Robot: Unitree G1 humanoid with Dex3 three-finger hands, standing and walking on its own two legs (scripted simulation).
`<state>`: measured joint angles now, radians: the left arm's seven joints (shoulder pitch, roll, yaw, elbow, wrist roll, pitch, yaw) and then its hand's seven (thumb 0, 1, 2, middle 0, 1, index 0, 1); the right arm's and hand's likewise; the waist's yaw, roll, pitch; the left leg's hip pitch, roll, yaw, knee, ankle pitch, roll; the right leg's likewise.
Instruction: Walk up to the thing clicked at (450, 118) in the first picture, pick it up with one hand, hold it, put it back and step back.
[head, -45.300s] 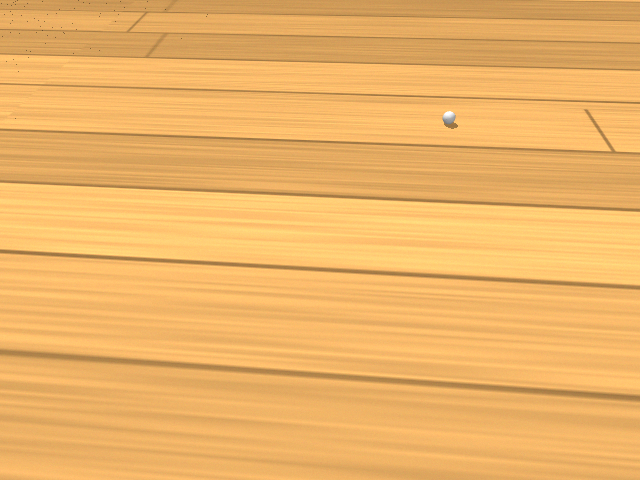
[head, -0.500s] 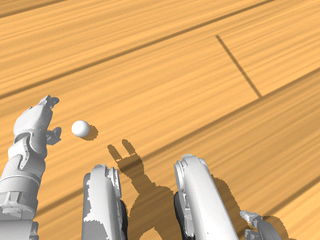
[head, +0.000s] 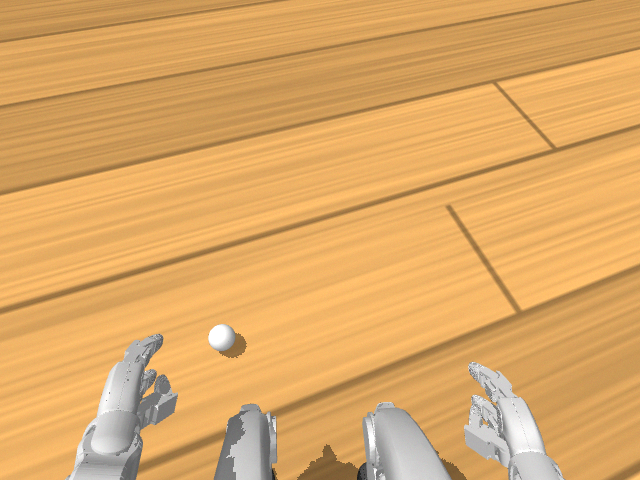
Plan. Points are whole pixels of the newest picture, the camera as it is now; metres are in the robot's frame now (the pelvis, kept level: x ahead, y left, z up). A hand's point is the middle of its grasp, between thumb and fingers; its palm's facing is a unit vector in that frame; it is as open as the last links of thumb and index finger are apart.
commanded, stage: home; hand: left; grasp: from above
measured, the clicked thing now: (221, 337) +0.50 +0.22 -0.58
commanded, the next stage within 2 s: none
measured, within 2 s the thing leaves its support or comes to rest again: neither
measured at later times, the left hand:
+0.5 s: hand (128, 429) +0.21 +0.19 +0.06, palm faces +0.10 -0.97 -0.20, open 7.4 cm
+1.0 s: hand (129, 435) +0.20 +0.19 +0.05, palm faces +0.09 -0.98 -0.20, open 7.4 cm
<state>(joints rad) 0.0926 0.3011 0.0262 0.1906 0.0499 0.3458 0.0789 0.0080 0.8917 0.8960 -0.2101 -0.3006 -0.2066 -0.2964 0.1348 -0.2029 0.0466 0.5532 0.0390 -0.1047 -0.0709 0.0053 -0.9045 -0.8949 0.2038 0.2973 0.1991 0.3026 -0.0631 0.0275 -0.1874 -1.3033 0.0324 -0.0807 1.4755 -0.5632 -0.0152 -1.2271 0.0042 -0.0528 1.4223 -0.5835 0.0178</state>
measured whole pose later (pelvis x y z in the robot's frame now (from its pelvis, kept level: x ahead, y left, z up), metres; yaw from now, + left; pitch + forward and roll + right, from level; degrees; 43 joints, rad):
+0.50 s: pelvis +0.05 +0.00 +0.10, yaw +2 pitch +11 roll -3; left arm 0.53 0.22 0.04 -0.16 -0.06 0.46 0.04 0.01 0.90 0.90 -0.20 -0.30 -0.20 -0.30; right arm 0.30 -0.22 0.04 0.51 0.02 -0.21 -0.19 0.01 -0.90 -0.89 0.20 0.30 0.20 0.30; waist -0.05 0.05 -0.19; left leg -0.73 0.03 -0.06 1.01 -0.48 -0.01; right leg -0.65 0.00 -0.05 0.94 -0.49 0.02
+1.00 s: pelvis +0.05 +0.00 +0.10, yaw +2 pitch +10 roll -3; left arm 0.50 0.23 0.03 -0.13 -0.05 0.45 0.02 0.01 0.90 0.90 -0.20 -0.30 -0.20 -0.30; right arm 0.30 -0.21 0.05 0.53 0.00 -0.24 -0.18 0.01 -0.90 -0.89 0.21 0.30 0.20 0.30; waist -0.04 0.04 -0.15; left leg -0.71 0.03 -0.06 1.02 -0.47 -0.01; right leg -0.63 -0.01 -0.05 0.95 -0.48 0.02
